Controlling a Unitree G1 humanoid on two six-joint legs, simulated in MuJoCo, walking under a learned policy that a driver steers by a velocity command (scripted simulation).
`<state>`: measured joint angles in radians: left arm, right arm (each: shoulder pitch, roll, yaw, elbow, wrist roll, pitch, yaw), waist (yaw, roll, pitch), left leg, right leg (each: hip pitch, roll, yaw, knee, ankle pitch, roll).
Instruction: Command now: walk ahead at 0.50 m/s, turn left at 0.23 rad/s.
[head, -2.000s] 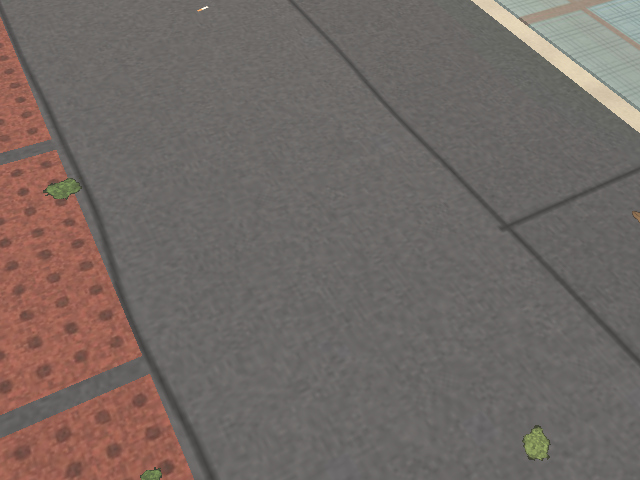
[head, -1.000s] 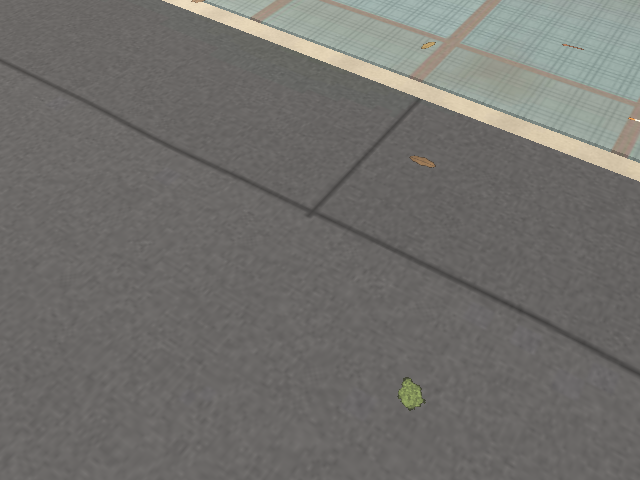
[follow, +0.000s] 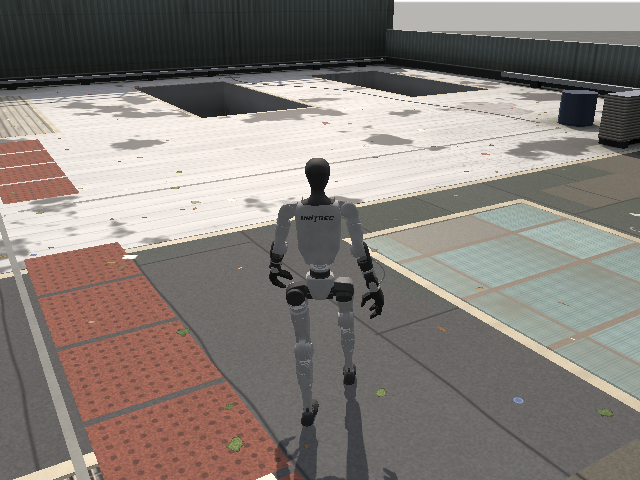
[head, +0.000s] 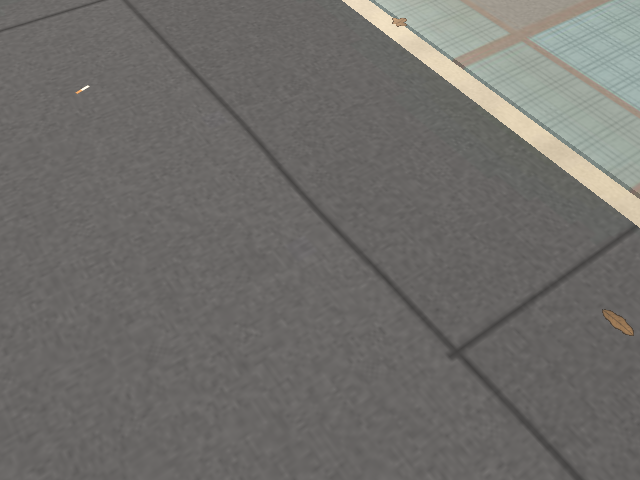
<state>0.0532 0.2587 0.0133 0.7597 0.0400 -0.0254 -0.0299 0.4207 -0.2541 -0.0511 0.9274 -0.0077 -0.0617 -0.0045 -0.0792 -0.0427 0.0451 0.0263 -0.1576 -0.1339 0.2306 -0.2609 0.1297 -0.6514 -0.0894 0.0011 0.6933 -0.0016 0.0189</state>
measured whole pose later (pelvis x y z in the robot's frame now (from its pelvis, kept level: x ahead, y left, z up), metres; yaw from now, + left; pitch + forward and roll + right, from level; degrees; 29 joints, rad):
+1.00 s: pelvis +0.53 +0.00 +0.00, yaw -10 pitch +0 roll +1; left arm 0.18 0.26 0.07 0.87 0.03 0.00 -0.05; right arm 0.38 -0.22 -0.04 0.96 -0.02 -0.10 -0.01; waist -0.02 -0.04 0.04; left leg -0.01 -0.04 0.22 0.24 -0.23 0.06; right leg -0.66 -0.09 -0.01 0.93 -0.07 -0.04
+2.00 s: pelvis +1.05 -0.16 +0.00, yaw -11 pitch +0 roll +0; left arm 0.15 0.25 0.02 0.79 0.04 -0.05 0.00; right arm 0.32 -0.27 -0.06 0.89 0.00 -0.04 0.01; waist -0.01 -0.03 0.08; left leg -0.20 -0.14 -0.03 0.37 -0.16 0.13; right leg -0.58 -0.06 0.06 1.09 -0.31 0.03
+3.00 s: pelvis +1.14 -0.20 +0.00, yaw +25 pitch +1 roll -2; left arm 0.21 0.32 0.06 0.73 0.02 0.07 0.01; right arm 0.24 -0.29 -0.06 0.70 -0.01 0.04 0.00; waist 0.00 -0.04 0.05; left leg -0.23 -0.09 -0.12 0.43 -0.19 0.08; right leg -0.49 -0.01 0.03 1.00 -0.37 0.05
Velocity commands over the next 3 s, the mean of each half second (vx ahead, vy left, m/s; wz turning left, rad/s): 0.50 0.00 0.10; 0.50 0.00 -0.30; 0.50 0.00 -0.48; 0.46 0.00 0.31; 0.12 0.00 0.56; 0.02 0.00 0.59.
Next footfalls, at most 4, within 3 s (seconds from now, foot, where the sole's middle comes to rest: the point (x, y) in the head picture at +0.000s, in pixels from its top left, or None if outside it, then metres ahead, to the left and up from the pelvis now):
0.12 right None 0.25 -0.12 -0.78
0.66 left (264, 451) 0.53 0.08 -0.78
1.20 right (359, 342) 0.76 -0.15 -0.78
1.78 left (338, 227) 1.11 -0.13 -0.78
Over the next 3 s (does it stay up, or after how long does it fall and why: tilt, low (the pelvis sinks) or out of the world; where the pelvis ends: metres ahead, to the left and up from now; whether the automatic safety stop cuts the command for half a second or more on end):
stays up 1.14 -0.20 0.00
